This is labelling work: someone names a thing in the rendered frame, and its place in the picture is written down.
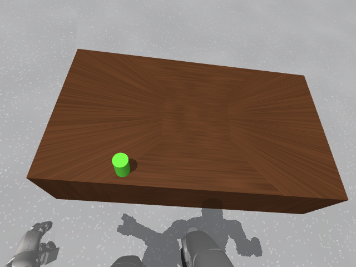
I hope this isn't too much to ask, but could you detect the left robot arm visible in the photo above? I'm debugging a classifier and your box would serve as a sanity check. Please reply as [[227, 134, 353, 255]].
[[5, 251, 40, 267]]

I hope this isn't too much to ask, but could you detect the left robot hand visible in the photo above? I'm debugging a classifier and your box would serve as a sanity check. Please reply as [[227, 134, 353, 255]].
[[15, 221, 60, 265]]

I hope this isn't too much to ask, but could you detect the can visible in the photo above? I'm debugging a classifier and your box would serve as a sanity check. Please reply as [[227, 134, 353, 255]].
[[112, 153, 130, 177]]

